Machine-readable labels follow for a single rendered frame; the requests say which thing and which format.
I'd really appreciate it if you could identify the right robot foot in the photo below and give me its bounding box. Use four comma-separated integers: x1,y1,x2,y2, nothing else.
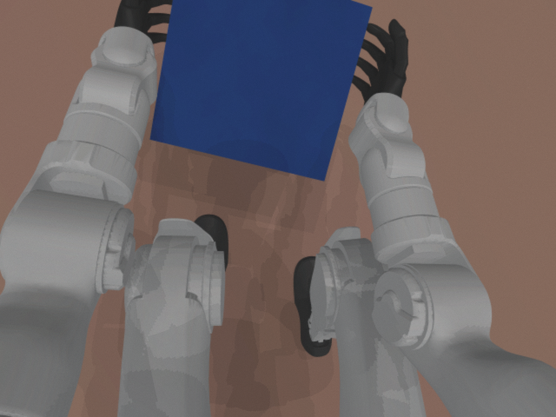
294,256,332,357

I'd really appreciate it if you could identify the right robot hand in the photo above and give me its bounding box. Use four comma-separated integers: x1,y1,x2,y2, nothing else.
352,19,408,105

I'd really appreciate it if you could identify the left robot hand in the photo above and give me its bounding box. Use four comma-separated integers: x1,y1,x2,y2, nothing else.
114,0,173,44

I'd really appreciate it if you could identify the robot left forearm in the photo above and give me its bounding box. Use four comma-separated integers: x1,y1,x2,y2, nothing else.
0,26,157,278

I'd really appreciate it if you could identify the carton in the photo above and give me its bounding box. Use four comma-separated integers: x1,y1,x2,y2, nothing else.
150,0,373,181

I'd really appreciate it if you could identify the robot right forearm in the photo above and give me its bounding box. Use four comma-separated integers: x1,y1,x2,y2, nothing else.
348,93,492,308

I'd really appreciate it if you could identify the left robot upper arm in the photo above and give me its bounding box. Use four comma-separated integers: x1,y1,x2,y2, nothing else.
0,189,136,417

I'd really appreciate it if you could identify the left robot thigh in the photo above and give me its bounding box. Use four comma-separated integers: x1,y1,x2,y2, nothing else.
117,235,225,417

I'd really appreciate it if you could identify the right robot upper arm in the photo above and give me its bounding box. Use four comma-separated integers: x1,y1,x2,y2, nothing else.
372,263,556,417

